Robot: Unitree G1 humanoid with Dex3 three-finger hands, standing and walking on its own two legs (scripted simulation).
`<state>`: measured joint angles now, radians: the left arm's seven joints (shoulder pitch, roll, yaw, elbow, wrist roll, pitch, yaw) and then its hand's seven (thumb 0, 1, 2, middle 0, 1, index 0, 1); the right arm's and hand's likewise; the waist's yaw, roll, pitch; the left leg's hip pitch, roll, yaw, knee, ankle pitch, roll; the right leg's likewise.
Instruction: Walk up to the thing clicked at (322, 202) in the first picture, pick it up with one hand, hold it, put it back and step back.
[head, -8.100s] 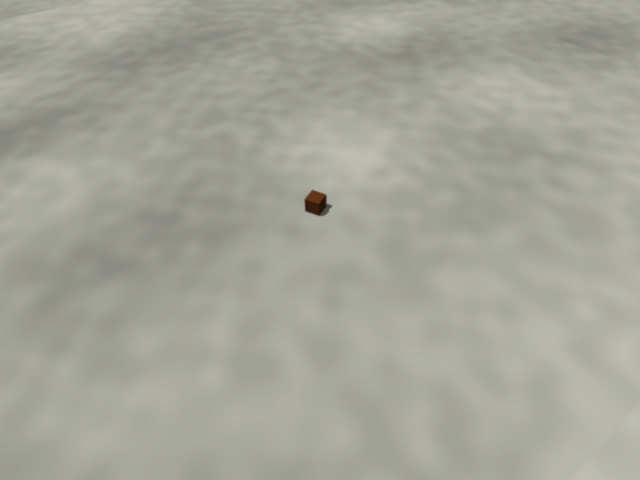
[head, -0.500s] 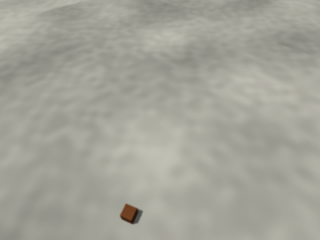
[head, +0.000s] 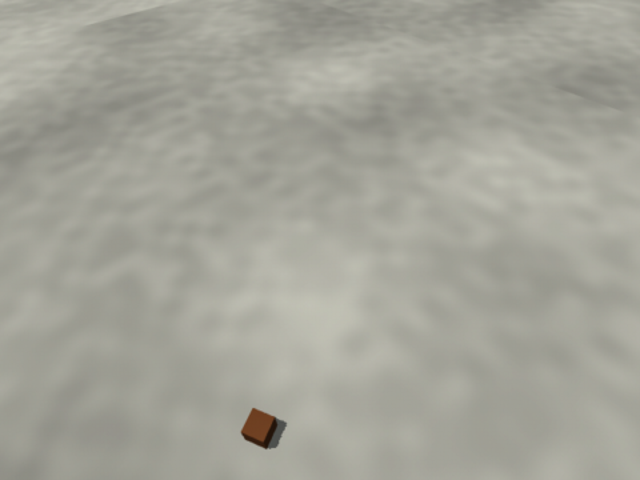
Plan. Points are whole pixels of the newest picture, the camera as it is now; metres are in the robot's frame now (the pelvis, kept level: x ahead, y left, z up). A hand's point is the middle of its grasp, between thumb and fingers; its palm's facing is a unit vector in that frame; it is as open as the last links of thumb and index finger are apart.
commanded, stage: stand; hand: left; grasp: from above
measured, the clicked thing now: (259, 428) +0.41 +0.24 -0.75
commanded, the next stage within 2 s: rise first in 0.26 s
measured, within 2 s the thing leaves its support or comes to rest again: neither
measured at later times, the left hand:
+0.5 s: hand out of the picture +0.11 +0.25 -0.16, palm faces +0.03 -0.94 -0.33, open 7.8 cm
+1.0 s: hand out of the picture +0.12 +0.27 -0.23, palm faces -0.02 -0.85 -0.53, open 13.9 cm
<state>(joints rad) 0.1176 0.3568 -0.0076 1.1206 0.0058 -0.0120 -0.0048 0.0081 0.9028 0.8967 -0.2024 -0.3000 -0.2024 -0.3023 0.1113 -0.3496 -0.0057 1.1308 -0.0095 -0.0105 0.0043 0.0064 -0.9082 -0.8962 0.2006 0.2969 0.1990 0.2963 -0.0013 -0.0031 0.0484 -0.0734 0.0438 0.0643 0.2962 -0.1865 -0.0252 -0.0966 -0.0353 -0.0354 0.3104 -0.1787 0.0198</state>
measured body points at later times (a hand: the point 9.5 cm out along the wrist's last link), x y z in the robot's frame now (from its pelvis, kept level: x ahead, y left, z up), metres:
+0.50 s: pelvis -0.01 +0.00 -0.01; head +0.03 +0.01 +0.44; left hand +0.11 +0.30 -0.14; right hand +0.08 -0.28 -0.13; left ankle -0.02 +0.13 -0.75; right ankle -0.01 -0.13 -0.75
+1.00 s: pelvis -0.02 +0.01 -0.07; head +0.07 +0.03 +0.37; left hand +0.12 +0.31 -0.20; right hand +0.14 -0.24 -0.17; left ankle -0.02 +0.13 -0.75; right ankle -0.01 -0.13 -0.75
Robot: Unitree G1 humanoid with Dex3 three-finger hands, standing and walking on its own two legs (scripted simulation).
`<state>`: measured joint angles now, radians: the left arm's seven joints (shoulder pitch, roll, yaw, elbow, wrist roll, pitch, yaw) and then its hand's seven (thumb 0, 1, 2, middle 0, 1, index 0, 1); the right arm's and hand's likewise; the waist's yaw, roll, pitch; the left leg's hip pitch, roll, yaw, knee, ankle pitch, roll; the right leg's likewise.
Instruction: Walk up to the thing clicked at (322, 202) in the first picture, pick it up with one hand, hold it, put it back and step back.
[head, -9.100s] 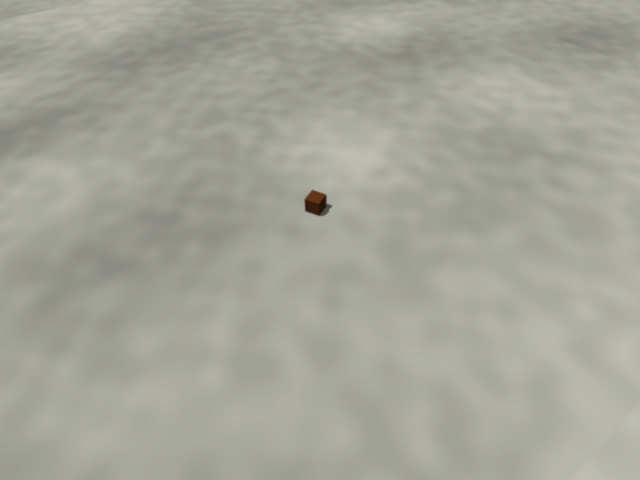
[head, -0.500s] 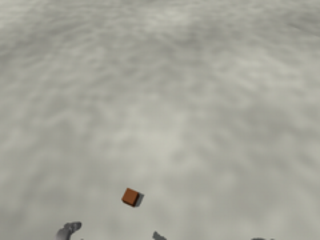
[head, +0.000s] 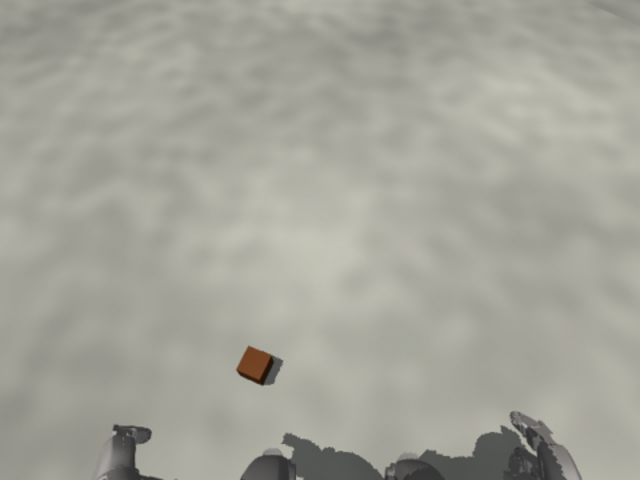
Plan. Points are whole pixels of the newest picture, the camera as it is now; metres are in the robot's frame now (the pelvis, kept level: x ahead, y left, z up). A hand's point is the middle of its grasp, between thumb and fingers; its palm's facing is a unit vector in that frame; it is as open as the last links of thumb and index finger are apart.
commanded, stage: rise first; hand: left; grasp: from above
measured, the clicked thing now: (255, 365) +0.43 +0.22 -0.68
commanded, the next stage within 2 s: none
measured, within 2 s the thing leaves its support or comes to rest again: neither
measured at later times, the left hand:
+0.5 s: hand (184, 431) +0.22 +0.28 -0.32, palm faces -0.13 -0.48 -0.87, open 14.0 cm
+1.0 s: hand (222, 386) +0.33 +0.26 -0.48, palm faces -0.09 -0.46 -0.88, open 13.8 cm
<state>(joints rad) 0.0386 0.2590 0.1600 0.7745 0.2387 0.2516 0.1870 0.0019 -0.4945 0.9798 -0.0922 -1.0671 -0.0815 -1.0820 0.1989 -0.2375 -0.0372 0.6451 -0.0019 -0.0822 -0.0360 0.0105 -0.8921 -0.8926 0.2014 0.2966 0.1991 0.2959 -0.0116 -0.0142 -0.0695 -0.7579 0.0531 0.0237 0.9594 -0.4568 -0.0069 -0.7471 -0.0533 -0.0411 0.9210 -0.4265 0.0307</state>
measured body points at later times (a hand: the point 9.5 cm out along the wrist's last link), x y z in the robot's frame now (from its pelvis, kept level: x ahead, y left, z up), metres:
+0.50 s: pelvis -0.05 -0.01 -0.15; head +0.11 +0.02 +0.27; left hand +0.23 +0.30 -0.27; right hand +0.12 -0.27 -0.27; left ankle +0.00 +0.12 -0.68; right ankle +0.01 -0.14 -0.68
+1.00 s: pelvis -0.09 +0.00 -0.32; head +0.13 +0.01 +0.07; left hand +0.33 +0.28 -0.43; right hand -0.07 -0.26 -0.45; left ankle +0.00 +0.12 -0.68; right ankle +0.01 -0.14 -0.68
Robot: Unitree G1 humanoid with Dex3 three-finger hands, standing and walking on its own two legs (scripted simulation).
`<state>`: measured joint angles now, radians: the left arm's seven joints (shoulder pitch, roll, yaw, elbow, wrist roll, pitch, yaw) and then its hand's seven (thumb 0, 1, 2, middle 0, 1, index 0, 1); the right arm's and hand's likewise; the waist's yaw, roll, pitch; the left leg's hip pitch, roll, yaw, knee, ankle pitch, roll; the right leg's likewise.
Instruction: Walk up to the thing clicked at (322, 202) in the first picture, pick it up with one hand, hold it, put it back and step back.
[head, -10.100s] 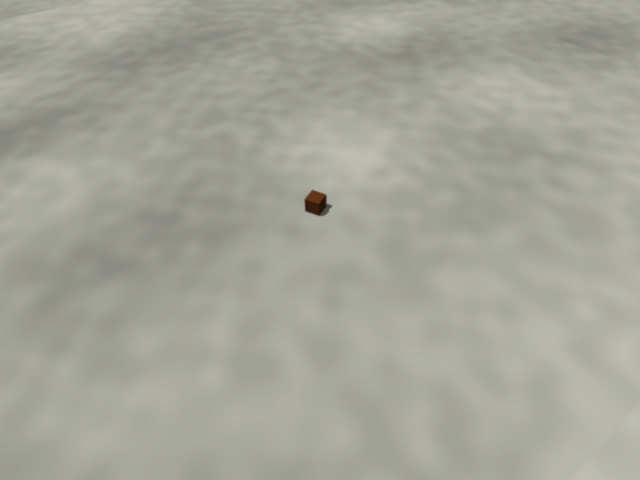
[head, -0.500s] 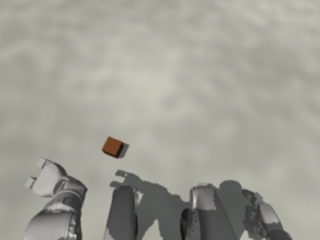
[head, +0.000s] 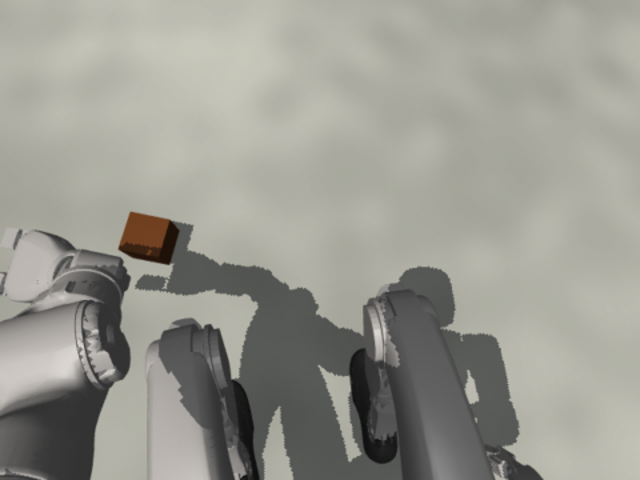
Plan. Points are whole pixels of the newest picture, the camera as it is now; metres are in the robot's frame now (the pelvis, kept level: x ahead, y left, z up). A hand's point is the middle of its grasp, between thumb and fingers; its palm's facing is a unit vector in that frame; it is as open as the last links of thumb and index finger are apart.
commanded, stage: rise first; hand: left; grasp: from above
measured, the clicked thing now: (150, 239) +0.50 +0.26 -0.37
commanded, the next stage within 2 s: none
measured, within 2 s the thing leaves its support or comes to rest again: neither
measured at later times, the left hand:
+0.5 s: hand (103, 255) +0.44 +0.29 -0.23, palm faces -0.06 -0.47 -0.88, open 13.7 cm
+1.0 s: hand (111, 249) +0.46 +0.29 -0.26, palm faces -0.05 -0.47 -0.88, open 13.9 cm
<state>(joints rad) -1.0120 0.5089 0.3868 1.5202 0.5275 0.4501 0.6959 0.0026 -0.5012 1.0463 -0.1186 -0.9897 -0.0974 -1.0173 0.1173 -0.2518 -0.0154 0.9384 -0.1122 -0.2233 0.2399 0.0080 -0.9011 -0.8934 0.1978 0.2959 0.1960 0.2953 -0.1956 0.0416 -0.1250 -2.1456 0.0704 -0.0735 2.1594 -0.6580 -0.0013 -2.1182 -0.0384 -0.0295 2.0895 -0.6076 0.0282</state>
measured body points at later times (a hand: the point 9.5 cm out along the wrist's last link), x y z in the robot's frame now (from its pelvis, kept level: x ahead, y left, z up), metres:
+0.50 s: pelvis +0.00 -0.01 -0.05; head +0.28 +0.02 +0.30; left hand +0.45 +0.31 -0.18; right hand +0.02 -0.29 -0.16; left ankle +0.08 +0.13 -0.37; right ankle +0.11 -0.13 -0.37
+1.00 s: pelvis +0.00 +0.00 -0.07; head +0.29 +0.03 +0.28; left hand +0.46 +0.31 -0.21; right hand -0.01 -0.26 -0.17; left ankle +0.08 +0.13 -0.37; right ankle +0.11 -0.13 -0.37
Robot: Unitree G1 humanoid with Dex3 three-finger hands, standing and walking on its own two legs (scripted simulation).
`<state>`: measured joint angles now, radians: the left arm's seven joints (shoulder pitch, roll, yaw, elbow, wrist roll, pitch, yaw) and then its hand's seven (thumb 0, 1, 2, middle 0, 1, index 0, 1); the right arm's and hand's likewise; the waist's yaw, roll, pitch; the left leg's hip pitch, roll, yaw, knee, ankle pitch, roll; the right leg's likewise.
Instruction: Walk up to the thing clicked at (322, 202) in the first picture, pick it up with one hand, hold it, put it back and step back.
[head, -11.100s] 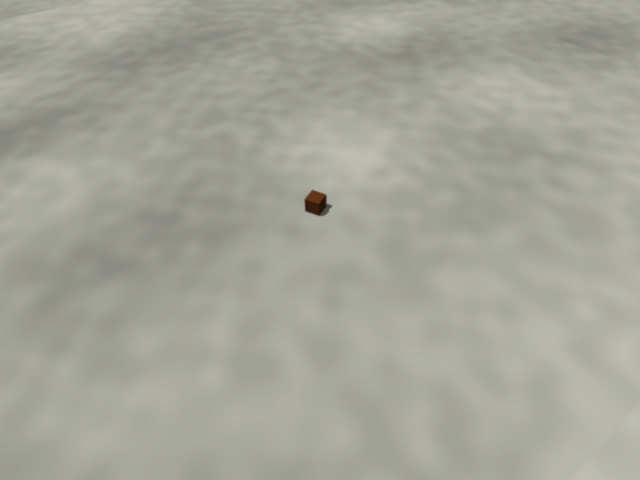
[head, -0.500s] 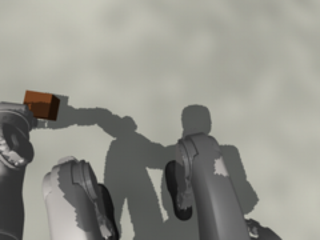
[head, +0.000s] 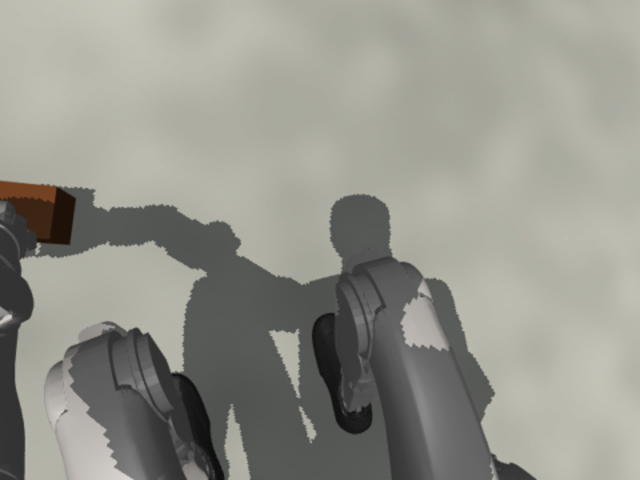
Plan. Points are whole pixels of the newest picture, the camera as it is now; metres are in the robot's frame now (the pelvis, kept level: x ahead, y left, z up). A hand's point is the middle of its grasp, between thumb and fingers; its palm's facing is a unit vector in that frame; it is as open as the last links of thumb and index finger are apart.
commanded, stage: rise first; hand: left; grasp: from above
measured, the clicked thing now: (34, 214) +0.48 +0.30 -0.30
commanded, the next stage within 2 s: none
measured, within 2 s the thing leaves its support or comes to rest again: neither
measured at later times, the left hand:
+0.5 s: hand out of the picture +0.45 +0.32 -0.20, palm faces +0.01 -0.47 -0.88, open 14.0 cm
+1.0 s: hand out of the picture +0.45 +0.33 -0.20, palm faces -0.01 -0.47 -0.88, open 14.1 cm
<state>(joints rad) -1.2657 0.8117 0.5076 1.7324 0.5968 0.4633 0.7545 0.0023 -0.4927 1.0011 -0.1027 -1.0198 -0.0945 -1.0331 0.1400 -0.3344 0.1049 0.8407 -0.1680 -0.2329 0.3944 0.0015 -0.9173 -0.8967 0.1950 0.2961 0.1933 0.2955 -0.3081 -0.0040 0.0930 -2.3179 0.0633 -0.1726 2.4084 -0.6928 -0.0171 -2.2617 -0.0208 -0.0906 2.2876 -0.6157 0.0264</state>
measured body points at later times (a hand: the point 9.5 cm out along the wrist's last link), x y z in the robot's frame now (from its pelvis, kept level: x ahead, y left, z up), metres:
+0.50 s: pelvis +0.00 +0.00 +0.00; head +0.29 +0.06 +0.34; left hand +0.45 +0.34 -0.15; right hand -0.01 -0.26 -0.08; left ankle +0.07 +0.13 -0.30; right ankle +0.12 -0.12 -0.30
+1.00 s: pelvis +0.00 +0.00 +0.00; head +0.29 +0.07 +0.34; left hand +0.45 +0.35 -0.15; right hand +0.00 -0.26 -0.08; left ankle +0.07 +0.14 -0.30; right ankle +0.12 -0.12 -0.30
